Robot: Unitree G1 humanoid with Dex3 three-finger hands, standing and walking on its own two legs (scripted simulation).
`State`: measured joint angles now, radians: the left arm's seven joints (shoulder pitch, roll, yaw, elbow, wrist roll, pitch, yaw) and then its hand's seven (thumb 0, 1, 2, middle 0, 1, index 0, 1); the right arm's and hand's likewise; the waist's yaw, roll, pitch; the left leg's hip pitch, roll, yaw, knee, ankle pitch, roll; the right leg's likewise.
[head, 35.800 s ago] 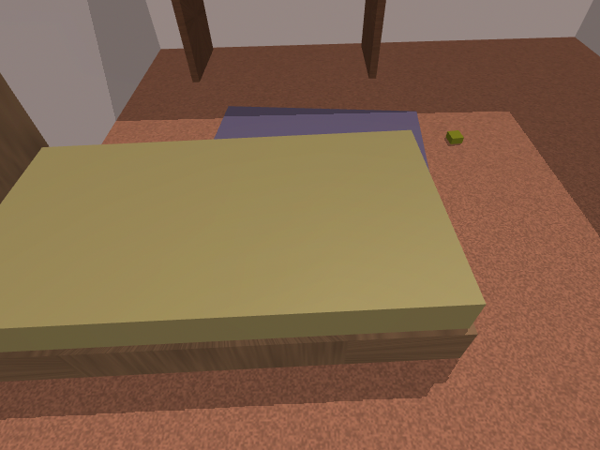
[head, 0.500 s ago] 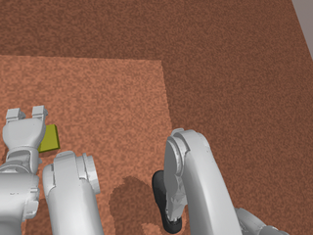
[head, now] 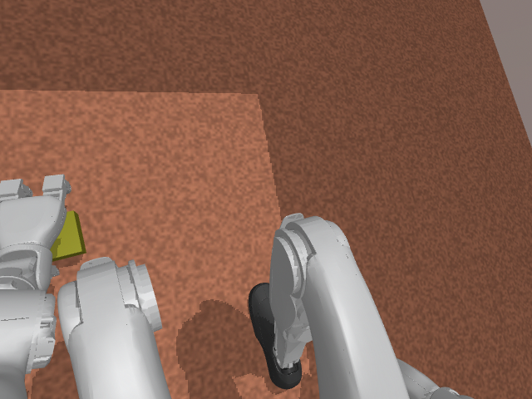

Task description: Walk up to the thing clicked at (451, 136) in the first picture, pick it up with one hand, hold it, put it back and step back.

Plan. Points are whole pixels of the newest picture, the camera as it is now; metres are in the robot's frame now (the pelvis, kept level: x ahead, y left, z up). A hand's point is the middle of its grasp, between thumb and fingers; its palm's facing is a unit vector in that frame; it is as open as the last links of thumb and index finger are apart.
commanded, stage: rest palm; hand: left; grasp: from above
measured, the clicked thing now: (58, 237) +0.38 +0.26 -0.29
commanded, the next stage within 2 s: close in 0.62 s
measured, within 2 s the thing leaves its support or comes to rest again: neither
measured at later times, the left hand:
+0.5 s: hand (41, 237) +0.38 +0.27 -0.24, palm faces -0.47 -0.08 -0.88, open 13.2 cm
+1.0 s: hand (38, 236) +0.38 +0.28 -0.24, palm faces -0.43 -0.07 -0.90, open 12.3 cm
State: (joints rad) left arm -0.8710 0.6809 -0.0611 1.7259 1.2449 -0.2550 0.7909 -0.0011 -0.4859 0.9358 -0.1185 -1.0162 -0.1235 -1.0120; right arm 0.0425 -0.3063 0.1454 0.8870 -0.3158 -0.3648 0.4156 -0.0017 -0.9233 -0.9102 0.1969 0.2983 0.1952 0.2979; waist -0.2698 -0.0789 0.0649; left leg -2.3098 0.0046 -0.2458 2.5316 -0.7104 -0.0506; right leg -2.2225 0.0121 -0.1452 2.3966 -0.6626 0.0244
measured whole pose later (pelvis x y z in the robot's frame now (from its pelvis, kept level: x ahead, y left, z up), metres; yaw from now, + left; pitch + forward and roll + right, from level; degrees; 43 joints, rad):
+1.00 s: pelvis +0.00 +0.00 +0.00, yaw -1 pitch +27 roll -12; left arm -0.88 0.71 -0.04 1.73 1.23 -0.20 0.81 0.00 -0.20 0.74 -0.31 -0.82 -0.32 -0.81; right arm 0.02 -0.34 0.14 0.86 -0.30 -0.38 0.42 0.00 -0.91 -0.90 0.20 0.30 0.19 0.30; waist -0.28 -0.09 0.09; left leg -2.31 0.01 -0.25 2.53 -0.71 -0.04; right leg -2.21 0.02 -0.15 2.38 -0.66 0.04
